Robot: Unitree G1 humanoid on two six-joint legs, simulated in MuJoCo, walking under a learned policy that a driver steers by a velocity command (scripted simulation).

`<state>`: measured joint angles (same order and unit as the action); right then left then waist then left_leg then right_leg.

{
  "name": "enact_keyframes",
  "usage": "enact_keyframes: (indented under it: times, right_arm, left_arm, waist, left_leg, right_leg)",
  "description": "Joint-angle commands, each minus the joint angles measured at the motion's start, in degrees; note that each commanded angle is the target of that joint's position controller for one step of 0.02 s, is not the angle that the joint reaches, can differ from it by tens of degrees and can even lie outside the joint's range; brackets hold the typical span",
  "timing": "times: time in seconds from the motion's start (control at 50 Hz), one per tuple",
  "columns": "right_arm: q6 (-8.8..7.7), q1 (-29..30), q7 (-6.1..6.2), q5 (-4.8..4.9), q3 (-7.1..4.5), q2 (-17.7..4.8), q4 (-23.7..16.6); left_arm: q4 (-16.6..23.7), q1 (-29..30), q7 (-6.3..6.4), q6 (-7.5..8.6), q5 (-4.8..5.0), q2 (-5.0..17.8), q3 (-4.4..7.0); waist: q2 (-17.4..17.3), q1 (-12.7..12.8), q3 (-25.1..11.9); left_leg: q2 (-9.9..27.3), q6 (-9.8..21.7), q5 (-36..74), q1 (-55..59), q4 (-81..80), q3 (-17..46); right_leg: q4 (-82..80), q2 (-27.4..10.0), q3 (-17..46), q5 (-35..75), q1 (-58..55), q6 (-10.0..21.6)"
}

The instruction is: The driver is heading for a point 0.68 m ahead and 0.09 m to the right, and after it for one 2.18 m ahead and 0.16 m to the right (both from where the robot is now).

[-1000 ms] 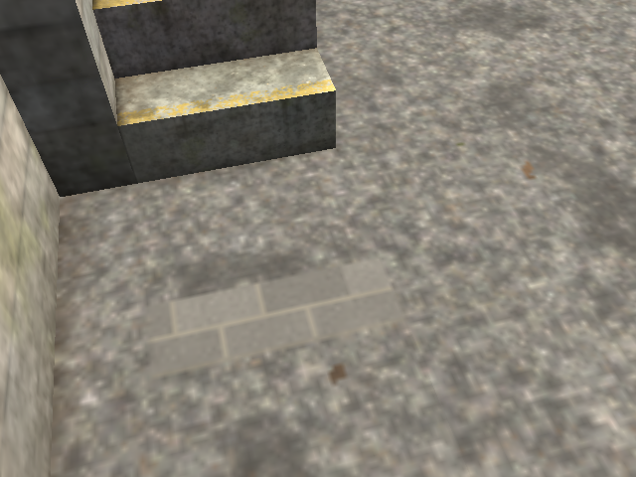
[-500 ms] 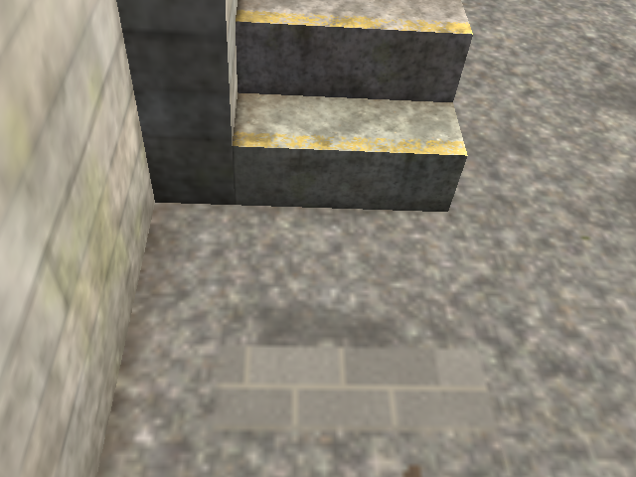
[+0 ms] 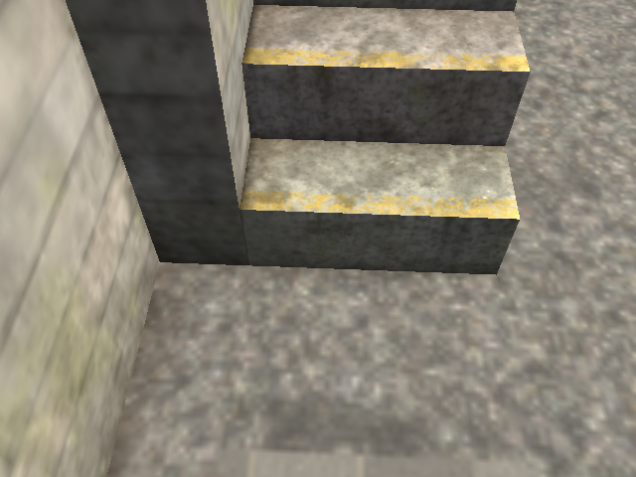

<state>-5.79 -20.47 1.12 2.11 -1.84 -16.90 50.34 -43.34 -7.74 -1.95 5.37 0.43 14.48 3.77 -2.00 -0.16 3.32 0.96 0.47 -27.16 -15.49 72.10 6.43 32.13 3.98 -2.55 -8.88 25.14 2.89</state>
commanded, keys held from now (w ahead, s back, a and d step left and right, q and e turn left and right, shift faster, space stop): w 0.34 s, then w+e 0.54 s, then w+q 0.12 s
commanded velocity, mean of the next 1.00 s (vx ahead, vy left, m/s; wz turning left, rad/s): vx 0.50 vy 0.00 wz -0.21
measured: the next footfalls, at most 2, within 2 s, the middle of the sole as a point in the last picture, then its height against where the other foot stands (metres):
left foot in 0.38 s outside the picture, level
right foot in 0.88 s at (421, 403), level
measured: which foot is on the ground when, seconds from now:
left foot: up 0.00-0.36, down 0.38-0.88, up 0.90-1.00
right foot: down 0.00-0.38, up 0.40-0.86, down 0.88-1.00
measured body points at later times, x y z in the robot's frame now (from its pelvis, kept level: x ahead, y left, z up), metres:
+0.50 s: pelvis +0.28 +0.02 +0.02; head +0.31 +0.04 +0.47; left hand +0.30 +0.28 -0.13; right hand +0.41 -0.25 -0.08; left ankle +0.34 +0.11 -0.72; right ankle +0.15 -0.10 -0.64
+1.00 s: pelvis +0.51 -0.10 +0.01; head +0.54 -0.14 +0.46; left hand +0.71 +0.11 -0.10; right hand +0.51 -0.37 -0.13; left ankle +0.44 +0.08 -0.62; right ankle +0.55 -0.17 -0.72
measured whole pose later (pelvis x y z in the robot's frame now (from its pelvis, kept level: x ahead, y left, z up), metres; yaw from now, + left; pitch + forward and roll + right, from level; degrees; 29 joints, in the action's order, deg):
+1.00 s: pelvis +0.51 -0.10 +0.01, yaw -16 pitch +1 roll +1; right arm -4.3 -14.0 0.1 -0.4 -2.1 -14.1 49.6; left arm -48.6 -8.1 -1.2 3.6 -2.3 15.1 2.6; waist -1.6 -1.6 3.3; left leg 5.2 0.5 -19.8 -21.6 67.3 -1.5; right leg 30.2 3.3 -2.9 -10.2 21.6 5.5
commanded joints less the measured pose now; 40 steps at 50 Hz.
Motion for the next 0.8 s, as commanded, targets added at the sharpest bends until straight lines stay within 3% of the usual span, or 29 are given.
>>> enact_keyframes:
  times: [0.02, 0.06, 0.1, 0.16, 0.22, 0.26, 0.28, 0.3, 0.34, 0.36, 0.38, 0.4, 0.42, 0.44, 0.48, 0.5, 0.54, 0.6, 0.62, 0.68, 0.72, 0.74, 0.76, 0.8]
  right_arm:
    - [-1.13, 1.4, 0.4, -1.44, -2.47, -8.4, -4.7]
    - [0.37, -0.3, 0.05, -1.23, -2.46, -5.9, -4.3]
    - [1.0, 2.1, -0.16, -1.74, -2.14, -4.4, -5.5]
    - [1.0, 8.2, -0.54, -2.18, -1.43, -4.0, -7.1]
    - [0.43, 13.8, -1.31, -1.72, -0.48, -3.5, -7.8]
    - [-0.04, 18.0, -1.78, -1.43, -0.03, -4.0, -8.9]
    - [1.87, 18.2, -2.35, -3.25, 0.32, -1.9, -9.2]
    - [2.22, 18.3, -2.66, -3.43, 0.01, -3.0, -9.4]
    - [1.86, 15.0, -2.33, -3.98, -1.26, -6.2, -8.6]
    - [1.12, 10.9, -1.65, -4.55, -1.51, -6.8, -7.3]
    - [0.12, 2.7, -0.63, -5.16, -2.34, -8.9, -4.7]
    - [-0.45, -4.3, -0.06, -6.57, -3.73, -15.2, -4.6]
    - [0.19, -6.0, -0.39, -6.23, -4.79, -17.2, -4.0]
    - [0.52, -1.7, -0.85, -5.19, -3.57, -12.1, -4.4]
    - [0.18, 3.6, -0.64, -4.4, -2.13, -6.4, -4.5]
    - [0.36, 3.8, -0.06, -3.73, -1.64, -5.4, -3.9]
    - [0.09, 2.6, 0.42, -3.38, -1.38, -5.1, -2.6]
    - [-0.83, 1.3, 0.52, -2.21, -1.41, -5.0, -0.9]
    - [-1.08, 1.5, 0.49, -2.33, -1.66, -5.3, -0.7]
    - [-2.14, 2.0, 0.96, -1.65, -1.65, -5.0, 0.9]
    - [-2.36, 2.2, 0.49, -1.35, -1.64, -4.7, 1.5]
    - [-2.55, 2.7, -0.43, -2.05, -2.33, -6.3, 1.4]
    - [-2.37, 3.0, -0.8, -2.24, -2.8, -7.1, 1.6]
    - [-1.43, 3.2, -0.88, -2.23, -3.5, -7.4, 0.7]
  left_arm:
    - [0.4, -6.6, 0.13, 1.04, -0.67, 6.7, 1.76]
    - [-0.8, -6.0, -0.13, 1.76, -0.82, 6.6, 1.69]
    - [-2.1, -6.3, 0.11, 2.23, -0.25, 7.5, 1.89]
    - [-2.5, -6.3, 0.79, 2.33, 0.04, 8.8, 2.03]
    - [-3.3, -8.1, 0.75, 2.07, 0.42, 10.1, 2.05]
    - [-4.3, -11.0, 0.55, 1.86, 0.75, 11.3, 2.17]
    - [-7.2, -16.3, 0.25, 1.99, -2.89, 8.7, 1.22]
    - [-7.8, -17.4, 0.21, 2.11, -2.83, 8.9, 1.25]
    - [-7.2, -14.2, 0.7, 2.24, -2.8, 10.2, 1.34]
    - [-7.2, -14.1, 1.01, 1.97, -2.23, 10.2, 1.06]
    - [-7.1, -13.4, 1.54, 1.84, -2.07, 8.9, 0.48]
    - [-5.2, -16.4, 1.51, 1.8, -0.36, 4.8, -0.92]
    - [-6.0, -18.9, 2.07, 1.34, 0.31, 3.6, -1.11]
    - [-6.4, -14.9, 2.19, 1.03, -0.93, 7.7, -0.31]
    - [-7.3, -11.0, 1.2, 0.74, -0.89, 7.2, -0.5]
    - [-7.1, -10.1, 0.88, 0.22, -1.56, 6.7, -0.5]
    - [-7.4, -9.7, 0.59, -0.97, -2.58, 5.2, -0.57]
    - [-5.6, -5.2, -0.44, -1.87, -2.58, 3.5, -0.78]
    - [-4.3, -2.7, -0.72, -2.07, -2.18, 3.4, -0.81]
    - [-1.7, 1.8, -1.11, -2.69, -2.6, 1.7, -1.77]
    - [-0.7, 2.7, -1.21, -3.43, -2.77, 1.7, -1.83]
    - [0.8, 4.4, -1.79, -4.15, -2.98, 2.0, -1.96]
    - [1.1, 4.6, -2.25, -3.91, -3.69, 3.3, -1.36]
    - [1.5, 5.1, -2.67, -3.51, -4.14, 4.8, -0.65]
  waist:
    - [2.8, 1.6, -8.2]
    - [5.5, -0.1, -6.1]
    - [5.5, -0.5, -3.3]
    - [4.5, 0.6, -1.6]
    - [4.0, 3.2, -0.2]
    - [3.7, 5.1, 1.0]
    - [3.1, 5.1, 0.0]
    - [4.7, 5.4, 0.8]
    - [5.9, 2.3, 0.4]
    - [6.4, 0.4, -1.8]
    - [4.2, -3.2, -6.2]
    - [-5.3, -4.4, -13.9]
    - [-14.2, -4.9, -16.6]
    - [-6.8, -3.6, -11.9]
    - [-4.0, -2.4, -6.9]
    - [-3.5, -2.2, -4.7]
    - [-3.6, -1.7, -4.4]
    - [-3.8, -1.4, -2.0]
    - [-4.0, -1.9, -1.1]
    - [-4.2, -0.7, 0.2]
    - [-5.5, 0.4, 0.0]
    - [-6.5, 0.8, -1.2]
    - [-6.9, 1.0, -0.6]
    - [-5.2, 1.1, -0.8]
  left_leg:
    - [6.3, 0.7, 5.0, -18.8, 2.3, 0.0]
    - [7.0, 0.7, 4.7, -15.2, -2.2, -1.3]
    - [7.5, -0.1, 7.1, -16.0, -9.1, -2.3]
    - [7.7, -1.5, 17.2, -17.1, -20.7, -3.3]
    - [5.7, -1.6, 25.7, -14.4, -31.9, -5.8]
    - [4.5, -1.4, 26.5, -14.8, -36.0, -7.1]
    - [3.7, -0.5, 28.8, -12.3, -39.1, -8.8]
    - [3.0, 0.6, 28.2, -11.1, -40.3, -9.6]
    - [1.9, 1.8, 22.5, -8.0, -42.1, -8.6]
    - [0.5, 2.4, 20.4, -3.3, -45.6, -8.7]
    - [1.6, 3.3, 20.7, 6.0, -46.5, -6.3]
    - [15.7, 8.2, 14.1, 20.5, -48.9, 10.9]
    - [25.6, 13.5, 6.9, 25.5, -56.9, 28.4]
    - [23.0, 11.6, 1.3, 20.7, -58.2, 24.7]
    - [18.5, 8.4, 11.5, 15.0, -59.8, 10.9]
    - [17.1, 7.7, 15.6, 14.2, -61.3, 6.7]
    - [16.1, 7.8, 21.8, 14.0, -62.4, 1.9]
    - [16.8, 8.0, 23.4, 14.0, -64.6, -3.6]
    - [16.2, 7.5, 25.3, 13.7, -65.1, -6.0]
    - [15.2, 6.3, 28.5, 10.3, -66.4, -12.2]
    - [14.8, 5.4, 31.1, 9.5, -65.2, -15.8]
    - [14.2, 5.0, 31.1, 9.2, -64.3, -17.2]
    - [14.8, 4.1, 30.7, 9.6, -63.3, -17.5]
    - [15.2, 3.6, 32.4, 12.3, -59.9, -18.6]
  right_leg:
    - [-16.0, -16.7, 21.9, 11.3, -21.2, 10.4]
    - [-19.1, -15.7, 19.0, 12.0, -15.3, 11.8]
    - [-22.3, -15.1, 16.1, 11.0, -12.3, 12.4]
    - [-24.1, -13.8, 11.4, 13.0, -12.0, 11.9]
    - [-24.2, -12.0, 8.1, 11.1, -12.9, 10.6]
    - [-23.9, -13.3, 9.0, 10.3, -16.1, 10.7]
    - [-22.5, -12.1, 6.7, 11.2, -18.6, 9.4]
    - [-21.9, -12.6, 7.3, 12.2, -19.5, 9.0]
    - [-17.2, -14.1, 8.5, 20.4, -22.3, 7.9]
    - [-10.9, -12.6, 7.5, 26.5, -23.3, 7.1]
    - [0.0, -9.4, 6.5, 28.2, -21.0, 5.8]
    - [17.3, -4.6, 4.2, 15.7, -9.0, 3.6]
    - [31.8, 2.0, 2.0, -18.4, 3.4, 2.6]
    - [36.0, -1.3, 7.8, -18.6, 7.7, 3.5]
    - [32.6, -4.6, 8.3, -11.5, 8.3, 3.6]
    - [30.0, -5.4, 7.7, -9.4, 8.6, 3.3]
    - [29.2, -5.3, 6.4, -6.5, 8.5, 2.4]
    - [24.4, -7.1, 5.5, -2.6, 12.7, 1.4]
    - [22.0, -7.5, 4.8, -0.5, 13.6, 0.7]
    - [13.2, -8.6, 2.9, 6.9, 9.7, 0.0]
    - [8.5, -8.2, 1.3, 8.0, 5.6, 0.1]
    - [6.7, -7.8, 0.7, 9.3, 3.2, 0.6]
    - [6.5, -7.7, 0.4, 7.3, 3.2, 1.2]
    - [4.3, -7.3, -0.8, 5.3, 3.0, 2.4]
Velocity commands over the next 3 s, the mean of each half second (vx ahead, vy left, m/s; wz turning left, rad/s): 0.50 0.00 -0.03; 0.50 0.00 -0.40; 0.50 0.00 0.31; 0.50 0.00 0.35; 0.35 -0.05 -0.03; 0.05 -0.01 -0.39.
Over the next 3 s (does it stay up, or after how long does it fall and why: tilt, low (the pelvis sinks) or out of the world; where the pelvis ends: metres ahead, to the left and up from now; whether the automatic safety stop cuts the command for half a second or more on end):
stays up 0.69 -0.19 0.01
